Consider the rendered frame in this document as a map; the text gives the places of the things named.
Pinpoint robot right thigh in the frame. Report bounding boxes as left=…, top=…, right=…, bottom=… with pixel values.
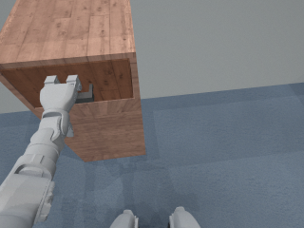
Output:
left=169, top=211, right=200, bottom=228

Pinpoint robot left upper arm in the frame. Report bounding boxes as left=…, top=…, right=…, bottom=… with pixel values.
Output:
left=0, top=173, right=56, bottom=228

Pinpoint left robot hand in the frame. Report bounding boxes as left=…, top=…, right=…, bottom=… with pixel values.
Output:
left=40, top=74, right=82, bottom=138

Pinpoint handle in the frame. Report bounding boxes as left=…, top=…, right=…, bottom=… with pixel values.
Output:
left=75, top=84, right=95, bottom=104

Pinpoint right robot shin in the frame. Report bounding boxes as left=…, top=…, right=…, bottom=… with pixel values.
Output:
left=173, top=206, right=185, bottom=214

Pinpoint left robot forearm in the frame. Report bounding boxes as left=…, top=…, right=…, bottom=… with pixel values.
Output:
left=0, top=108, right=70, bottom=197

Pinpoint drawer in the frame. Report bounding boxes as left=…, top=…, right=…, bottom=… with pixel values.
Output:
left=0, top=58, right=134, bottom=108

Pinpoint cabinet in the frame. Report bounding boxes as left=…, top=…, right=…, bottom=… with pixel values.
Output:
left=0, top=0, right=146, bottom=162

